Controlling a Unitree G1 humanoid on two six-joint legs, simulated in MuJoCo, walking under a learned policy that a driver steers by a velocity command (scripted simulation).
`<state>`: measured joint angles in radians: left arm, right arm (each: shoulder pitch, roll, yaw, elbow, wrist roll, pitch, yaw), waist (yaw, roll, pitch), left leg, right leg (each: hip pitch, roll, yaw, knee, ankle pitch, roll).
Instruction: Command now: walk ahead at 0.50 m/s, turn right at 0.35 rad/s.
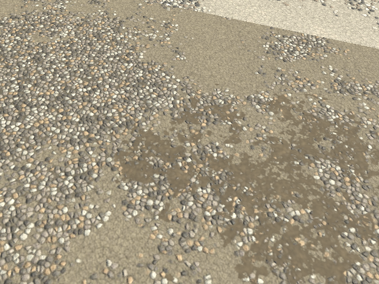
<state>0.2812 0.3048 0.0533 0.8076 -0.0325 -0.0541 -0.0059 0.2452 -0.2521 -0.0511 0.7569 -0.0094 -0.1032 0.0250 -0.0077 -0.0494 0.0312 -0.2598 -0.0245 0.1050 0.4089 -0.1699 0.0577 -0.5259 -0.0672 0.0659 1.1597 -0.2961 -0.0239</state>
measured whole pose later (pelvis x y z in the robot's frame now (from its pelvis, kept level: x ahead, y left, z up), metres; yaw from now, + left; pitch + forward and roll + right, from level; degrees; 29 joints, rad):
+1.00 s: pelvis +0.55 -0.11 -0.01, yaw -34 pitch +1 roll +1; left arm 0.31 0.31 0.07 0.69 -0.02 -0.02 0.01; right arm 0.17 -0.26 -0.06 0.72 -0.01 -0.10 0.01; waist 0.01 -0.04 0.02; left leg -0.32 -0.02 0.03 0.48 -0.18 0.02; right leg -0.45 0.02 0.09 1.20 -0.41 0.00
